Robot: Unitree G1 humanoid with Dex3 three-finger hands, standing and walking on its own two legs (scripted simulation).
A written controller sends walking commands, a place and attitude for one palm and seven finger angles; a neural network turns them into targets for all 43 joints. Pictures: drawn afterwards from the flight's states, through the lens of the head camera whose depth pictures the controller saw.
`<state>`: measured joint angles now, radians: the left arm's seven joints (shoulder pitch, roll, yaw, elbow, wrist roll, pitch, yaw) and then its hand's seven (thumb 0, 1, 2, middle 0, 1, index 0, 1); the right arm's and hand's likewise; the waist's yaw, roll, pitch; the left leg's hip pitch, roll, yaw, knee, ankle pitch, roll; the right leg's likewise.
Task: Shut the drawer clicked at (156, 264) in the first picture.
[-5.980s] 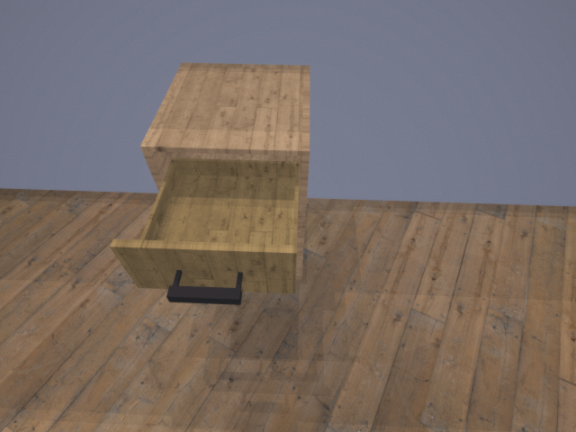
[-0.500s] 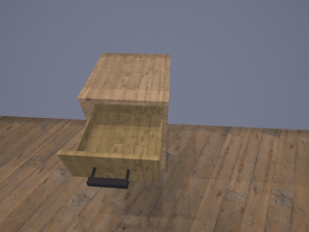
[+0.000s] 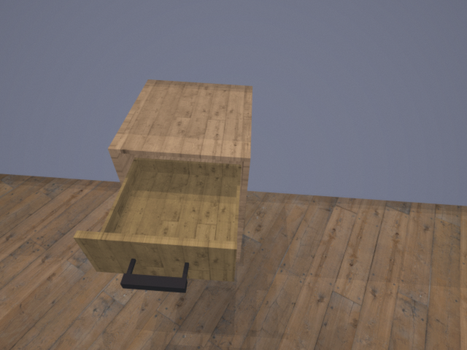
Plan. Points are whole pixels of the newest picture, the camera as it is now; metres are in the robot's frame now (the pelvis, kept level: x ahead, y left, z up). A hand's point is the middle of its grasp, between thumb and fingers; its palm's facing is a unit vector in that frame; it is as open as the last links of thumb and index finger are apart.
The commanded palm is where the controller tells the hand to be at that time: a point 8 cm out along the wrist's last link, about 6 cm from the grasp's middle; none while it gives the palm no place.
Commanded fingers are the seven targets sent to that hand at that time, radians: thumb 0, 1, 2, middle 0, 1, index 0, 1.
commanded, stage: shuffle to correct the standing spot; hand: left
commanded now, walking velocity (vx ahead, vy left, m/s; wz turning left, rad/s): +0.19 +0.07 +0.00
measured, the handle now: (157, 274) +0.33 +0.22 -0.21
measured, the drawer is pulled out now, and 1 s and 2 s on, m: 0.30 0.30 0.30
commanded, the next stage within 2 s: come to a stop and stand still in 0.16 s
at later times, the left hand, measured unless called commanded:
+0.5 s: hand out of the picture -0.02 +0.17 -0.17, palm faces +0.07 -0.99 -0.16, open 7.4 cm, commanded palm none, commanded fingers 0.00 0.90 0.90 -0.20 -0.30 -0.20 -0.30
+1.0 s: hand out of the picture -0.02 +0.21 -0.17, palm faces +0.00 -0.98 -0.19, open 7.4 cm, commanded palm none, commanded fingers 0.00 0.90 0.90 -0.20 -0.30 -0.20 -0.30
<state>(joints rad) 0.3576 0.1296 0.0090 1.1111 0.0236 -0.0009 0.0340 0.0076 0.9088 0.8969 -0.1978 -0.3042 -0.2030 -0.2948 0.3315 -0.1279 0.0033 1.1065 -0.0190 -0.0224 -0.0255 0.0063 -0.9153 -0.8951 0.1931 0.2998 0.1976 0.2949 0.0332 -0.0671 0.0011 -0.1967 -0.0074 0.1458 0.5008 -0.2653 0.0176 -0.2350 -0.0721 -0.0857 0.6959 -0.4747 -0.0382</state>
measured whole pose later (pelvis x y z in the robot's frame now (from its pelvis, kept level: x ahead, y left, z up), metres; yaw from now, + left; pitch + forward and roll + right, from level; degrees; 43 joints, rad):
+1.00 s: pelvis +0.00 +0.04 +0.00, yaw -1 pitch -1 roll -1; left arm 0.35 0.13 -0.01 1.09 0.02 0.00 0.04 0.01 0.91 0.90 -0.20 -0.30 -0.20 -0.29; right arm 0.39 -0.13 0.00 1.09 -0.02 0.00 -0.01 0.00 -0.91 -0.89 0.19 0.30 0.20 0.30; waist -0.02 0.02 0.00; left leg -0.29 0.03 0.09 0.58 -0.28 0.03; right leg -0.23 -0.04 -0.10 0.56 -0.31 -0.01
